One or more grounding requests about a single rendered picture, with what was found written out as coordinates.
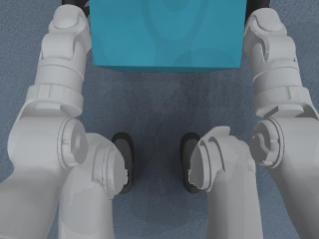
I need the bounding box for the right robot upper arm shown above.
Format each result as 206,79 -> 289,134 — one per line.
249,117 -> 319,239

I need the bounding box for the left robot upper arm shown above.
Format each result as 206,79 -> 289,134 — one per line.
0,117 -> 89,239

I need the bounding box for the robot left hand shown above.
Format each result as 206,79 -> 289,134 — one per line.
62,0 -> 90,18

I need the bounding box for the left robot foot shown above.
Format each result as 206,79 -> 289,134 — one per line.
112,132 -> 135,194

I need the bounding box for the carton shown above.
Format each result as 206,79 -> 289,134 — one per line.
89,0 -> 247,73

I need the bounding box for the robot left forearm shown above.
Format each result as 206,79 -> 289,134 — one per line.
7,4 -> 92,161

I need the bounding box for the robot right shin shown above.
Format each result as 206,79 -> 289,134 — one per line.
187,125 -> 256,190

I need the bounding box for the robot right hand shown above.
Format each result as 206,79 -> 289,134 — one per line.
244,0 -> 270,27

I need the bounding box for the robot right forearm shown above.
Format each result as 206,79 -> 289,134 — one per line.
242,8 -> 319,120

